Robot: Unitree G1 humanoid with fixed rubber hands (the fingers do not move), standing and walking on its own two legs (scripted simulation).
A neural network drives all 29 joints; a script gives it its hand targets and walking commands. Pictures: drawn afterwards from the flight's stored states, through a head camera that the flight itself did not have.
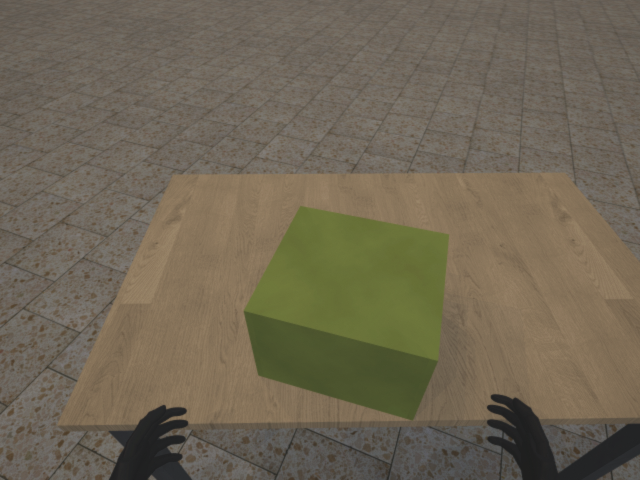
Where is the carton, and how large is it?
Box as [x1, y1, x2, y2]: [244, 206, 448, 420]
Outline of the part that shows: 300,206 244,309 244,314 258,375 412,420 434,369 438,356 448,234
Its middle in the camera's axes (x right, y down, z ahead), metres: +0.05 +0.11 +0.67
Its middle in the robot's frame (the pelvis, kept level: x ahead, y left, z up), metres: +0.44 -0.01 -0.07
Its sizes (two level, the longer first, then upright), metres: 0.270 0.249 0.190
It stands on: a table, 0.62 m high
